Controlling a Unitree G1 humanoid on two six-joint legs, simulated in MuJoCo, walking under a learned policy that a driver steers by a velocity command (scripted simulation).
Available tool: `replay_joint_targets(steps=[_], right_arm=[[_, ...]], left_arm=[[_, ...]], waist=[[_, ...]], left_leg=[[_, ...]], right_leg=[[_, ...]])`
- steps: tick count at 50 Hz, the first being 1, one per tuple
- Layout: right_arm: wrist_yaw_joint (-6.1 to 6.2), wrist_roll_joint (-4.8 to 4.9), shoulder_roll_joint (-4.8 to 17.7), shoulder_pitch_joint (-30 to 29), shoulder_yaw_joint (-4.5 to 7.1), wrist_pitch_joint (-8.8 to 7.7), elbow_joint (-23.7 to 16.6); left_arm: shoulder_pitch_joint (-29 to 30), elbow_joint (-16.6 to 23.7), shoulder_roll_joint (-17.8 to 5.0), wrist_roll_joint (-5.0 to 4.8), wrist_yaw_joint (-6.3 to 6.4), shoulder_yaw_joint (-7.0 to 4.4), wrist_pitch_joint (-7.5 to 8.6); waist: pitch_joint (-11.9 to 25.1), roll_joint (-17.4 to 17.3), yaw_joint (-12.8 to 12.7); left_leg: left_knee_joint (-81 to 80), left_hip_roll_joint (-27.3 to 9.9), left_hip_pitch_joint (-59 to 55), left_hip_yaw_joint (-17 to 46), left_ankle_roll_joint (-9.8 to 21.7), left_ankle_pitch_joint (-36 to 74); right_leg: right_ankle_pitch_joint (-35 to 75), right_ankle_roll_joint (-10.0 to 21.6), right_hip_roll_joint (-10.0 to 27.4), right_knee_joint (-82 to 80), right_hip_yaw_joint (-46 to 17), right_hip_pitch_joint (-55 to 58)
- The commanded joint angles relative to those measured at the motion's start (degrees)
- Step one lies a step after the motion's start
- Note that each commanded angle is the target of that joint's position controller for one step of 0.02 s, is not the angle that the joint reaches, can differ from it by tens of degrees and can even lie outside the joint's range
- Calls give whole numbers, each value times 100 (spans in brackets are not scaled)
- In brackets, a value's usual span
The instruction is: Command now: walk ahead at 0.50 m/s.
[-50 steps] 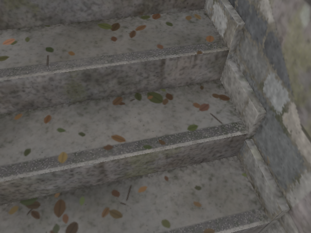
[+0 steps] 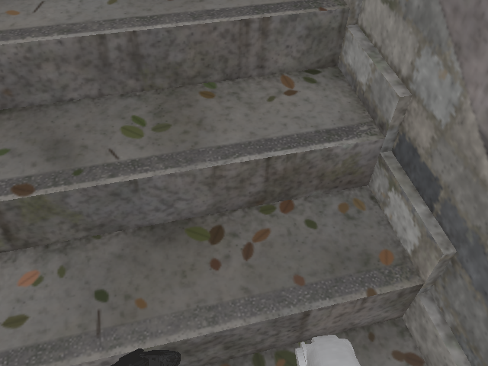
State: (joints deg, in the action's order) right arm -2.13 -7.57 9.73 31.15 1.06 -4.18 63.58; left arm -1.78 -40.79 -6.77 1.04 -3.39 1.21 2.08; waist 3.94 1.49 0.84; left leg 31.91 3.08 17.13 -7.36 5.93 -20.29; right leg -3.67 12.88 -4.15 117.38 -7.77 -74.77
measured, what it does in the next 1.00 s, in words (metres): climbs, turning left: right foot 0.17 m higher, then left foot 0.17 m higher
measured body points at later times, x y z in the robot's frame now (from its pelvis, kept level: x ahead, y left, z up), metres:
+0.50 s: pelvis +0.30 +0.01 +0.16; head +0.30 +0.03 +0.61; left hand +0.20 +0.18 +0.00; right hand +0.45 -0.20 +0.03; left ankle +0.33 +0.16 -0.25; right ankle +0.26 -0.08 -0.56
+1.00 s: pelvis +0.57 +0.11 +0.33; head +0.57 +0.11 +0.78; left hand +0.60 +0.36 +0.20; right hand +0.61 -0.11 +0.17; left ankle +0.54 +0.19 -0.39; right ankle +0.66 -0.02 -0.12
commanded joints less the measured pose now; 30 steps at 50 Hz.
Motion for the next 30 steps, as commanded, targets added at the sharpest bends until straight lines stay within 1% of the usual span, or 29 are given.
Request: replay_joint_targets(steps=[1, 2, 3, 4, 5, 6, 7, 8, 9, 10, 11, 12, 13, 14, 15, 16, 17, 18, 19, 20, 21, 22, 24, 25, 26, 27, 28, 29, 30], right_arm=[[92, 770, 498, 93, 64, -199, -250], [172, 826, 321, 49, -100, -375, -201], [251, 834, 237, 222, -146, -430, -68], [377, 891, 175, 578, -164, -375, 118], [469, 1013, 313, 789, -122, -302, 196], [-269, -93, 228, 1439, -293, 21, 455], [-541, 45, 695, 850, -173, -41, 76], [-635, 193, 1140, 657, -17, -94, -10], [-616, 372, 1345, 763, 111, -167, -10], [185, 1184, 1417, 264, 317, -274, -484], [426, 1270, 1544, 475, 291, -334, -393], [-447, -113, 1045, 805, 145, -59, 45], [-770, -66, 461, 455, 155, 49, -110], [-877, 354, 481, 193, 275, 123, 48], [-736, 460, 259, -238, 311, 49, -175], [-461, 425, 106, -793, 211, 1, -454], [-261, 349, 204, -1112, 213, 45, -672], [-171, 431, 25, -785, 97, 153, -560], [-150, 411, -99, -793, 58, 288, -642], [-193, 439, -291, -952, 5, 354, -724], [-236, 508, -416, -1192, -83, 368, -801], [-179, 623, -510, -1733, -135, 372, -996], [-121, 652, -353, -2357, -212, 255, -1208], [-91, 648, -213, -2867, -240, 241, -1470], [-29, 740, -139, -3326, -296, 238, -1700], [3, 717, 145, -3868, -271, 275, -1940], [34, 786, 256, -4255, -232, 274, -2179], [21, 812, 279, -4886, -248, 408, -2341], [-38, 733, 140, -5241, -303, 539, -2430]], left_arm=[[584, 515, 748, -69, 436, 219, 63], [1130, 775, 523, -32, 646, 300, 43], [1688, 1114, 358, -51, 690, 320, 16], [1859, 1243, 202, -14, 620, 323, -20], [1574, 1127, 8, -87, 523, 333, -146], [2561, 1595, 336, 186, 1, 485, -638], [2015, 1173, 31, 210, -196, 329, -754], [1666, 1070, -247, 253, -299, 310, -914], [1180, 845, -227, 212, -279, 286, -879], [-433, -71, -487, -1, 170, 140, -430], [-1238, -443, -489, -138, 357, 88, -238], [-1686, -567, -407, -39, 150, 129, -416], [-3026, -1195, -942, 211, 147, -52, -431], [-3409, -1122, -1127, 449, 65, -239, -345], [-2604, -1403, -1071, 281, -16, -292, -62], [-1828, -1631, -366, 128, -82, -189, 176], [-1392, -1802, 340, 182, -157, 32, 284], [-862, -1940, 880, 236, -199, 262, 290], [-600, -1789, 1031, 152, -206, 331, 389], [-489, -1697, 909, 61, -198, 260, 464], [-601, -1717, 842, 60, -155, 254, 534], [-1029, -1861, 695, 262, -132, 237, 539], [-1832, -2106, 636, 447, -47, 324, 589], [-2367, -2372, 508, 557, -1, 339, 544], [-2803, -2580, 315, 671, 10, 311, 469], [-2990, -2617, -43, 781, -49, 282, 421], [-3147, -2609, -192, 777, -66, 226, 394], [-2652, -2297, -420, 622, -195, 148, 315], [-2754, -2255, -521, 430, -253, 135, 271]], waist=[[-1144, -285, -140], [-1275, 25, -103], [-1219, 91, 32], [-900, -21, 182], [-522, -431, 277], [854, -1274, -263], [490, -1451, -543], [1049, -1384, -984], [1070, -1190, -987], [1771, -510, -759], [2069, -1068, -1087], [1747, -686, -1498], [1656, 1348, -1712], [1302, 760, -1897], [151, 264, -1174], [-85, -80, -651], [197, -700, -336], [311, -961, 131], [307, -867, 510], [206, -708, 678], [77, -387, 772], [-167, 120, 615], [-135, 218, 455], [-131, 178, 317], [-70, 79, 148], [-68, -117, -21], [-134, 119, -171], [-234, 186, -212], [-294, 303, -362]], left_leg=[[-1929, -1441, -705, 1300, -4, 954], [-2180, -1220, -41, 1316, -95, 1085], [-2685, -1201, 206, 1109, -85, 1403], [-2814, -1241, -263, 1159, -115, 1804], [-3086, -1052, -656, 879, 68, 2735], [-2525, -1557, -428, 1217, 560, 4785], [-2423, -1821, -1021, 898, 814, 7371], [-2130, -1908, -1615, 615, 1267, 10245], [-1727, -2187, -2918, 622, 1234, 10962], [-519, -1588, -2965, 81, 556, 10681], [525, -1677, -2400, 387, 554, 10432], [1530, -1703, 375, 1379, 761, 10935], [4338, -216, 2415, 1690, 219, 3086], [7526, 436, 3281, 3147, 462, 2616], [8509, 494, 4602, 3315, 611, 2839], [9141, 412, 5364, 2935, 817, 2680], [9274, 247, 5551, 2887, 952, 2540], [9229, -26, 5477, 2821, 1032, 3036], [8954, -357, 5364, 2339, 934, 2916], [8803, -638, 5193, 1878, 827, 2440], [8824, -773, 5193, 1595, 787, 1927], [9909, -733, 5511, 1321, 837, 998], [10031, -785, 6107, 1271, 1065, 1074], [9679, -784, 6521, 1300, 1269, 1041], [9055, -873, 6847, 1397, 1324, 983], [7880, -995, 6653, 1181, 1110, 1482], [7214, -1089, 6658, 881, 993, 1279], [5953, -1195, 5476, 533, 764, 398], [5433, -1046, 4835, 232, 713, -169]], right_leg=[[-1586, -227, -172, 816, 462, -1568], [-1667, -464, 81, -103, 958, -976], [-1672, -608, 216, -969, 1527, -322], [-1371, -643, 426, -1582, 1664, 64], [-1394, -634, 470, -2547, 2172, 775], [-2042, 64, 283, -3496, 1347, 1156], [-2186, -143, 111, -3284, 1611, 1378], [-1814, -169, -69, -3726, 1893, 1713], [-2044, -331, -144, -4742, 1819, 1705], [-2899, -265, -588, -5281, 2657, 3694], [-2634, -178, -478, -5876, 1811, 5140], [-1538, 332, 175, -6400, -395, 6517], [-877, 1311, 1279, -7980, -3251, 7731], [-2375, 1354, 1781, -9172, -4966, 6969], [-3015, 1012, 1752, -9432, -4410, 6451], [-2663, 1104, 1690, -9226, -3403, 6118], [-2069, 941, 1673, -9265, -2584, 6115], [-1394, 483, 1562, -9291, -1824, 5607], [-695, 294, 1387, -9341, -831, 5224], [-15, 152, 1233, -9416, 129, 4878], [96, 19, 1130, -9560, 642, 4584], [-67, 75, 1210, -9868, 712, 4567], [-154, -54, 1202, -9893, 791, 4948], [-144, -170, 1186, -9871, 857, 5499], [-5, -274, 1274, -9929, 856, 5993], [-2, -309, 1336, -10086, 974, 6143], [-81, -280, 1378, -10392, 1042, 6299], [104, -142, 1642, -11216, 1207, 5414], [90, -11, 1735, -11634, 1175, 5145]])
